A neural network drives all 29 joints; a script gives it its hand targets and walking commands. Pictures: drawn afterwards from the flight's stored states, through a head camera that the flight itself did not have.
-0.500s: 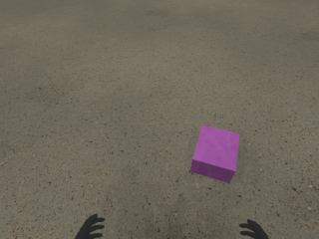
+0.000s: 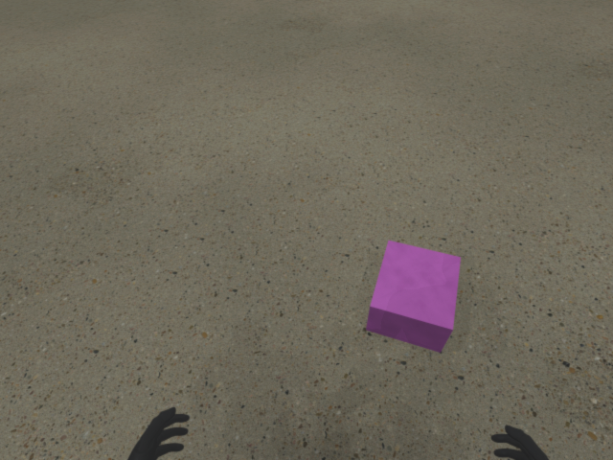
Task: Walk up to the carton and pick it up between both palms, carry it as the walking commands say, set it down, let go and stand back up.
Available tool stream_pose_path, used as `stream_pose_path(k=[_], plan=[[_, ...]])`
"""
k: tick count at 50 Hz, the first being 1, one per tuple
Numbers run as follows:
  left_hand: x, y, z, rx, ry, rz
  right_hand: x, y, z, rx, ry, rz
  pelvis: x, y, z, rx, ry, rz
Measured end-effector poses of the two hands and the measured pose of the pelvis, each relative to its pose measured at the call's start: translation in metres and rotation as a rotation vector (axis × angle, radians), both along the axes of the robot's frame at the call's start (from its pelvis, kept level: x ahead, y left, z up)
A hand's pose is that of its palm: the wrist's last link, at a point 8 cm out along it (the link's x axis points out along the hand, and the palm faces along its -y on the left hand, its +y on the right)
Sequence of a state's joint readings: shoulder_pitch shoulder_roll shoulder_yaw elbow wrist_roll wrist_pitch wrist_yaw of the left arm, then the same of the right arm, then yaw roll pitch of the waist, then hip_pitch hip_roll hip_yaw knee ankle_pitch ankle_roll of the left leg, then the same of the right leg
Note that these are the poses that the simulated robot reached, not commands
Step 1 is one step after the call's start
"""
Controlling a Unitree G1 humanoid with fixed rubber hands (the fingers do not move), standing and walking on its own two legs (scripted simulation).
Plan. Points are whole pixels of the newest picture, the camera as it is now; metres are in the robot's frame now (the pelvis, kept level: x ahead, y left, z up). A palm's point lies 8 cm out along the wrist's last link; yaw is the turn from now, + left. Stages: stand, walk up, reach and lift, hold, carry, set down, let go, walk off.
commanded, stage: stand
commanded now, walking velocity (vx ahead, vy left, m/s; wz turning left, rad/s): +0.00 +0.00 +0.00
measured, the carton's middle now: (413, 293) +0.78 -0.32 -0.67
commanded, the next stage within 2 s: walk up in 1.62 s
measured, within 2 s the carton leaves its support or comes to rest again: neither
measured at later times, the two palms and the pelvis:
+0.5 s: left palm out of the picture +0.14 +0.25 -0.08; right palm out of the picture +0.11 -0.27 -0.10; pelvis +0.00 +0.00 +0.00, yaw +0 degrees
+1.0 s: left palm out of the picture +0.13 +0.25 -0.08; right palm out of the picture +0.10 -0.28 -0.10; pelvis +0.00 +0.00 +0.00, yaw +0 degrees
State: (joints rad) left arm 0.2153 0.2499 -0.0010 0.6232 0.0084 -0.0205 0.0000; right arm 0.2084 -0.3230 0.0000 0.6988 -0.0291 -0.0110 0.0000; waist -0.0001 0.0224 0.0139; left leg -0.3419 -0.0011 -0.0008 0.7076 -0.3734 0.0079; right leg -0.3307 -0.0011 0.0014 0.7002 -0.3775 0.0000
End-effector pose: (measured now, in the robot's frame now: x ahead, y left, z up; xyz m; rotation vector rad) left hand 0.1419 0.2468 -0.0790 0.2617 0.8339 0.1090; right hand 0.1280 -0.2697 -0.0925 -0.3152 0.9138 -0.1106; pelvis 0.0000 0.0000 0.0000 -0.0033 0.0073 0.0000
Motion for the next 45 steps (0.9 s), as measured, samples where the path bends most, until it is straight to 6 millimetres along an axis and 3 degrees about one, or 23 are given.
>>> stream_pose_path(k=[45], plan=[[-0.014, 0.006, -0.004, 0.006, 0.018, 0.013, -0.023, -0.007, -0.007, -0.005, 0.052, -0.038, -0.004, 0.000, 0.000, 0.000, -0.041, 0.000]])
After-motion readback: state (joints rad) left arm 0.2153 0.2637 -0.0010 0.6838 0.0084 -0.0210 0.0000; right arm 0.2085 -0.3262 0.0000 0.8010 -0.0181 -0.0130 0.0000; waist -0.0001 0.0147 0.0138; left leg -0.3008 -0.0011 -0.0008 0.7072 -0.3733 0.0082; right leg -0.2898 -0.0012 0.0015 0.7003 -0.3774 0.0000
